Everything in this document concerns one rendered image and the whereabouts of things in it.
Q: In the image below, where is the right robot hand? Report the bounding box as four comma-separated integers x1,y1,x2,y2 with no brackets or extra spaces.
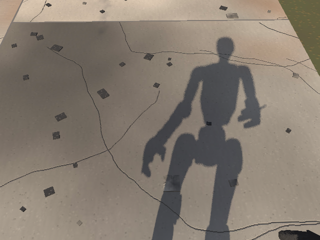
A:
278,230,320,240

